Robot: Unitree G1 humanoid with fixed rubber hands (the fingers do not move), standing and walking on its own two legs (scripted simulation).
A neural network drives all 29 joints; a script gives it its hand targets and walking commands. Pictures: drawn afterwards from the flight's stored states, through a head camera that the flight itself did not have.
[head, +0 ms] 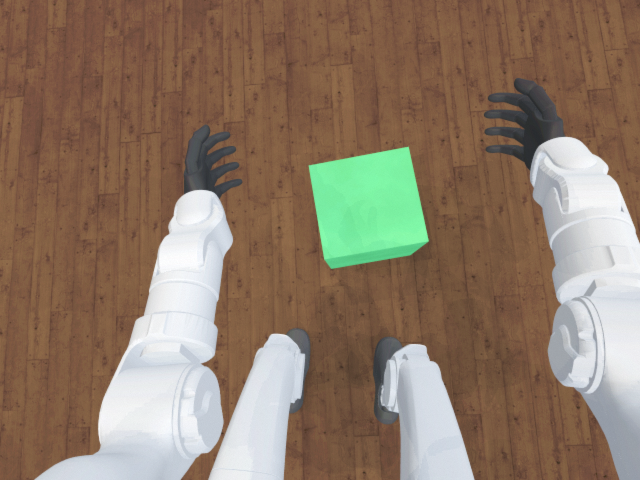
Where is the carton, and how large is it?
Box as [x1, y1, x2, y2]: [309, 147, 428, 268]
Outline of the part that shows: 408,147 309,165 324,259 331,268 408,255 428,241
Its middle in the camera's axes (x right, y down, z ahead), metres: +0.10 -0.06 +0.90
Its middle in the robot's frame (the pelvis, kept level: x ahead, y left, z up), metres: +0.51 -0.01 -0.53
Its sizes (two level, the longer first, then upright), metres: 0.210 0.200 0.250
